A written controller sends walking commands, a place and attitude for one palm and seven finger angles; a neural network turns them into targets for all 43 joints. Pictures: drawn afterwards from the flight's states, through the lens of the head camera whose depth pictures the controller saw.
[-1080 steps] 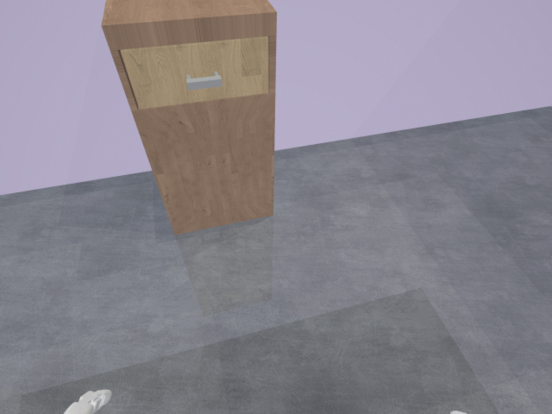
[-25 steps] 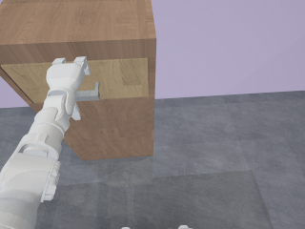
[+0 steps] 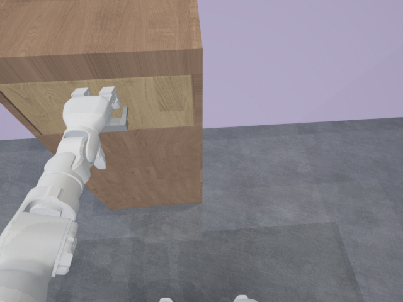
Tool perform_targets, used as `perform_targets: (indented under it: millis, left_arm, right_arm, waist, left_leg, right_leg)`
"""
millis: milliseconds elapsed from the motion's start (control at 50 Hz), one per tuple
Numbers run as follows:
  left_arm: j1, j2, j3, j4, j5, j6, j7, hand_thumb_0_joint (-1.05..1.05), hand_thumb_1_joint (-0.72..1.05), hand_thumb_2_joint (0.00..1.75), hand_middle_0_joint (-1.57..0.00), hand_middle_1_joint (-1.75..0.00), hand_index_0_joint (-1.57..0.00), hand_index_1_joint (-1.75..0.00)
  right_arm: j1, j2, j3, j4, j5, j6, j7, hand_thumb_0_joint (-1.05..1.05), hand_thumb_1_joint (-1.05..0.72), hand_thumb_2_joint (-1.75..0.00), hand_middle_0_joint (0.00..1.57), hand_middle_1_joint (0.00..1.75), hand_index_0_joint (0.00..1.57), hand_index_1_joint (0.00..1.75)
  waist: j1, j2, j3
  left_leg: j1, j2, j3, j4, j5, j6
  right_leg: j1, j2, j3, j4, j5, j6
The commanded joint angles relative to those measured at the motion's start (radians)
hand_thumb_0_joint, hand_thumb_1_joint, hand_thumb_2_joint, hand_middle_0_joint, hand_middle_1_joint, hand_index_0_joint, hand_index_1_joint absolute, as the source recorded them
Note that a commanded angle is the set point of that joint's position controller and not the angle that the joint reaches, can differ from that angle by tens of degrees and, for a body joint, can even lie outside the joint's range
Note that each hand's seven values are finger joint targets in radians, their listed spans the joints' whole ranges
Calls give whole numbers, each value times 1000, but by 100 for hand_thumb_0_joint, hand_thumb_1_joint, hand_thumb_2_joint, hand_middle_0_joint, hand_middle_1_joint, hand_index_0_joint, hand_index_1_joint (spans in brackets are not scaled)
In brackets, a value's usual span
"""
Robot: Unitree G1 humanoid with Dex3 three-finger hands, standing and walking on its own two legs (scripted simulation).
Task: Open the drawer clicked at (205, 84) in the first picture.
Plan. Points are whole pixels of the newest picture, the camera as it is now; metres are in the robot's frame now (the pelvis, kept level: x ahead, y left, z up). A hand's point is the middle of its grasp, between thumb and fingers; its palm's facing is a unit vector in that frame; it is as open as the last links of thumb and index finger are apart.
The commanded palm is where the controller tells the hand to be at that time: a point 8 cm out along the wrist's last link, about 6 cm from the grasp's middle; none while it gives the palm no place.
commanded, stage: lower the fingers behind the handle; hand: left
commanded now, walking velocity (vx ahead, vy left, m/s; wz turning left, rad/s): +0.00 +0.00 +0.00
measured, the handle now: (107, 118) +0.53 +0.22 +0.00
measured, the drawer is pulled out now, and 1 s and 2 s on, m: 0.00 0.00 0.00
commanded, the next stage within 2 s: lift the fingers back up to retry in 1.32 s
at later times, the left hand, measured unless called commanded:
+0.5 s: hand (100, 132) +0.48 +0.22 +0.01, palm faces -0.05 -0.03 -1.00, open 13.8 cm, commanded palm +0.46 +0.23 +0.05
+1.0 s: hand (101, 133) +0.48 +0.22 +0.00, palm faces -0.03 +0.03 -1.00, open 13.8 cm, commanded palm +0.46 +0.22 +0.03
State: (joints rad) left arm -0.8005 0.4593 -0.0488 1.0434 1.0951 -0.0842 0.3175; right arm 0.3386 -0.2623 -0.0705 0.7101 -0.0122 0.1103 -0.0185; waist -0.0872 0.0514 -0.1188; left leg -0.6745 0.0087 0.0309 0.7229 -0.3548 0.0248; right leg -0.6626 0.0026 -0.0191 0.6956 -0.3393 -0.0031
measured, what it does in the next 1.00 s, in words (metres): stands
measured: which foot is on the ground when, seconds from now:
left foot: down 0.00-1.00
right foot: down 0.00-1.00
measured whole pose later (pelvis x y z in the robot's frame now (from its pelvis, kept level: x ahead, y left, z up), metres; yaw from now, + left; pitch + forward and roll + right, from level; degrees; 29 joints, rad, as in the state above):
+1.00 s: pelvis -0.03 +0.01 -0.03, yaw -1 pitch +22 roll -2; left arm -0.91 0.50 -0.07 1.14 1.12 -0.04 0.36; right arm 0.37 -0.26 -0.04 0.70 -0.01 0.09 -0.02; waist -0.13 0.05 -0.15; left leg -0.91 0.01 0.04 0.93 -0.40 0.05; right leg -0.89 0.00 -0.01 0.88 -0.37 0.01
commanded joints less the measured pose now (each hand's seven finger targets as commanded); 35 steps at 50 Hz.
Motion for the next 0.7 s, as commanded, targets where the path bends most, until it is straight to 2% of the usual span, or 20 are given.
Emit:
perform_targets:
  millis: [0,20,40,60,80,140,160,180,240,280,300,360,380,440,480,500,540,580,660,680]
  left_arm:
    - [-489,253,75,-192,-4,16,61,0,-50,30,-30,-120,-30,-120]
    - [-474,276,96,-176,-4,21,63,0,-50,30,-30,-120,-30,-120]
    - [-457,294,109,-181,-2,23,63,0,-50,30,-30,-120,-30,-120]
    - [-457,260,77,-165,-5,29,60,0,-50,30,-30,-120,-30,-120]
    - [-460,288,105,-155,-7,29,58,0,-50,30,-30,-120,-30,-120]
    - [-415,247,69,-115,-5,40,46,0,-50,30,-30,-120,-30,-120]
    - [-423,254,70,-117,-5,39,40,0,-50,30,-30,-120,-30,-120]
    - [-432,255,74,-121,-9,32,34,0,-50,30,-30,-120,-30,-120]
    - [-404,297,105,-145,-9,9,24,0,-50,30,-30,-120,-30,-120]
    - [-408,281,101,-163,-9,-14,21,0,-50,30,-30,-120,-30,-120]
    - [-394,282,103,-170,-6,-25,26,0,-50,30,-30,-120,-30,-120]
    - [-354,283,111,-139,0,-27,43,0,-50,30,-30,-120,-30,-120]
    - [-348,267,105,-124,-3,-25,46,0,-50,30,-30,-120,-30,-120]
    - [-329,280,110,-85,-1,-6,62,0,-50,30,-30,-120,-30,-120]
    - [-381,296,112,-86,6,7,69,0,-50,30,-30,-120,-30,-120]
    - [-378,263,81,-70,11,18,72,0,-50,30,-30,-120,-30,-120]
    - [-365,260,84,-51,14,38,78,0,-50,30,-30,-120,-30,-120]
    - [-379,254,83,-43,6,49,75,0,-50,30,-30,-120,-30,-120]
    - [-393,228,42,15,0,75,54,0,-50,30,-30,-120,-30,-120]
    - [-404,252,61,9,0,73,49,0,-50,30,-30,-120,-30,-120]
  right_arm:
    - [127,-148,-50,-43,-11,-14,-12,0,-90,-90,20,30,20,30]
    - [125,-150,-50,-38,-11,-13,-13,0,-90,-90,20,30,20,30]
    - [122,-152,-49,-43,-11,-12,-15,0,-90,-90,20,30,20,30]
    - [118,-148,-47,-44,-10,-12,-15,0,-90,-90,20,30,20,30]
    - [122,-153,-46,-38,-12,-12,-15,0,-90,-90,20,30,20,30]
    - [125,-152,-47,-38,-8,-11,-16,0,-90,-90,20,30,20,30]
    - [129,-154,-45,-38,-7,-12,-17,0,-90,-90,20,30,20,30]
    - [132,-154,-47,-39,-9,-12,-18,0,-90,-90,20,30,20,30]
    - [136,-155,-47,-44,-11,-10,-21,0,-90,-90,20,30,20,30]
    - [138,-152,-49,-43,-15,-11,-21,0,-90,-90,20,30,20,30]
    - [141,-150,-51,-42,-16,-12,-20,0,-90,-90,20,30,20,30]
    - [143,-152,-51,-36,-17,-11,-18,0,-90,-90,20,30,20,30]
    - [143,-152,-52,-33,-19,-11,-15,0,-90,-90,20,30,20,30]
    - [147,-157,-49,-29,-16,-8,-9,0,-90,-90,20,30,20,30]
    - [148,-161,-47,-27,-16,-7,-10,0,-90,-90,20,30,20,30]
    - [151,-158,-47,-32,-14,-7,-7,0,-90,-90,20,30,20,30]
    - [150,-160,-47,-30,-14,-7,-3,0,-90,-90,20,30,20,30]
    - [154,-162,-46,-32,-16,-7,-3,0,-90,-90,20,30,20,30]
    - [155,-163,-36,-40,-9,-8,-8,0,-90,-90,20,30,20,30]
    - [159,-165,-35,-40,-9,-8,-9,0,-90,-90,20,30,20,30]
  waist:
    - [-34,8,-446]
    - [-31,-12,-441]
    - [-20,-7,-467]
    - [-32,-2,-443]
    - [-29,-10,-444]
    - [-34,-18,-416]
    - [-36,-20,-417]
    - [-42,-27,-423]
    - [-22,-16,-463]
    - [-26,-3,-467]
    - [-23,12,-467]
    - [-27,-24,-431]
    - [-30,-25,-421]
    - [-29,-36,-401]
    - [-40,-32,-403]
    - [-43,-12,-399]
    - [-37,-1,-403]
    - [-44,-16,-421]
    - [-63,-47,-360]
    - [-58,-46,-369]
  left_leg:
    - [262,-29,-11,-19,422,18]
    - [248,-29,-7,-16,419,20]
    - [241,-32,-7,-13,427,19]
    - [236,-33,-4,-13,414,20]
    - [224,-32,-3,-11,420,20]
    - [213,-31,-1,-5,414,20]
    - [204,-30,1,-3,409,21]
    - [208,-30,-1,2,424,22]
    - [198,-31,2,11,428,22]
    - [204,-29,-4,23,457,22]
    - [204,-28,0,29,450,22]
    - [161,-27,-1,39,423,22]
    - [157,-28,-3,44,435,22]
    - [125,-29,1,49,384,21]
    - [114,-29,-6,55,376,22]
    - [121,-29,-7,53,363,19]
    - [132,-25,-9,56,367,17]
    - [138,-24,-14,64,376,19]
    - [86,-24,-11,59,281,23]
    - [86,-23,-15,61,288,24]
  right_leg:
    - [180,44,3,-45,379,-28]
    - [189,43,5,-43,392,-26]
    - [206,42,7,-35,402,-26]
    - [194,43,7,-42,400,-25]
    - [203,41,6,-38,410,-26]
    - [177,44,4,-37,404,-24]
    - [181,42,6,-35,410,-22]
    - [185,42,7,-34,425,-23]
    - [207,40,14,-19,441,-22]
    - [190,41,13,-8,455,-25]
    - [177,41,15,-6,446,-23]
    - [154,42,9,5,428,-23]
    - [142,44,7,7,432,-25]
    - [119,45,4,11,385,-24]
    - [99,45,4,20,369,-25]
    - [78,47,0,20,342,-26]
    - [56,49,-7,26,322,-28]
    - [54,51,-9,30,323,-29]
    - [20,50,-8,21,252,-24]
    - [22,50,-10,29,252,-26]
